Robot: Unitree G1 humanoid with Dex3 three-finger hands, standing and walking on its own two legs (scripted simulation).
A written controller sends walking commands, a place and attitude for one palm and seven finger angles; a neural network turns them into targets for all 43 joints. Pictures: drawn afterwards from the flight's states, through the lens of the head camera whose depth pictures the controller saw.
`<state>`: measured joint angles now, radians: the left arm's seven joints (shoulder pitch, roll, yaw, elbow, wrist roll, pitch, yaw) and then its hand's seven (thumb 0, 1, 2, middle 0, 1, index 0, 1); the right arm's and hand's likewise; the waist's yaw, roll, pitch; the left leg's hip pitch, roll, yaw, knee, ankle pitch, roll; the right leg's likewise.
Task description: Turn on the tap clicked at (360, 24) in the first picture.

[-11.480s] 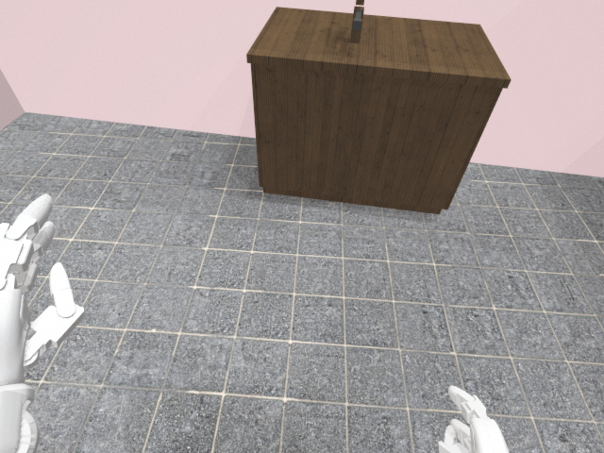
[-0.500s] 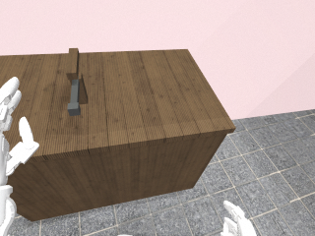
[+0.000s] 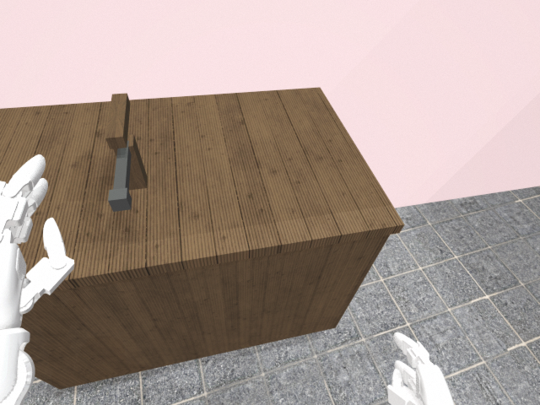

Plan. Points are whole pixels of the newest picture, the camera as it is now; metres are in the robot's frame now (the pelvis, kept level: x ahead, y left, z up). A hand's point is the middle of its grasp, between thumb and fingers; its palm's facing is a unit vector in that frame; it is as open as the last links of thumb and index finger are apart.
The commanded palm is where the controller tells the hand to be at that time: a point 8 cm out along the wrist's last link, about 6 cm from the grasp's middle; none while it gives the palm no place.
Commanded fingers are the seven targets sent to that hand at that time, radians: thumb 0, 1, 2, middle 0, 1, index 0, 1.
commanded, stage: come to a stop and stand still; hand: left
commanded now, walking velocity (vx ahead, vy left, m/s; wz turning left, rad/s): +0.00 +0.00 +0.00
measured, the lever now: (120, 199) +0.39 +0.29 +0.05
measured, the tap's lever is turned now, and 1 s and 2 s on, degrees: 0 0 0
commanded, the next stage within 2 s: look again from close up in 1.14 s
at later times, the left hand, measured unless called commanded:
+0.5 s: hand (91, 239) +0.25 +0.24 +0.15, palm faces +0.38 -0.84 -0.38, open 7.4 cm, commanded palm +0.19 +0.27 +0.17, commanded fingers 0.00 0.90 0.90 -0.20 -0.30 -0.20 -0.30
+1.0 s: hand (84, 234) +0.27 +0.26 +0.14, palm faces +0.32 -0.81 -0.49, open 7.4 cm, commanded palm +0.19 +0.29 +0.17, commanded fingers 0.00 0.90 0.90 -0.20 -0.30 -0.20 -0.30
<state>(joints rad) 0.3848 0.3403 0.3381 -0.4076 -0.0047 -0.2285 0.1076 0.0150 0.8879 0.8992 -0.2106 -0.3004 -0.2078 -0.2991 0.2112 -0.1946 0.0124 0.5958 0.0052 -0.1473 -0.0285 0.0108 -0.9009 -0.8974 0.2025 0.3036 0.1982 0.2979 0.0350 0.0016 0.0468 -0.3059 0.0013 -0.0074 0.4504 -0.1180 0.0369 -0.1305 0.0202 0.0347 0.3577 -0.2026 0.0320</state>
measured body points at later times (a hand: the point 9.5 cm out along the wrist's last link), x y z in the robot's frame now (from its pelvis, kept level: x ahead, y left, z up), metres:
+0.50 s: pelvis +0.03 -0.01 +0.00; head +0.06 +0.01 +0.45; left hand +0.23 +0.28 +0.17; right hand +0.22 -0.23 -0.07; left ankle +0.08 +0.09 -0.74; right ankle +0.00 -0.15 -0.74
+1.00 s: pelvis +0.03 +0.01 -0.01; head +0.10 +0.04 +0.44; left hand +0.24 +0.30 +0.17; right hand +0.18 -0.23 -0.09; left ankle +0.08 +0.09 -0.74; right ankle +0.00 -0.15 -0.74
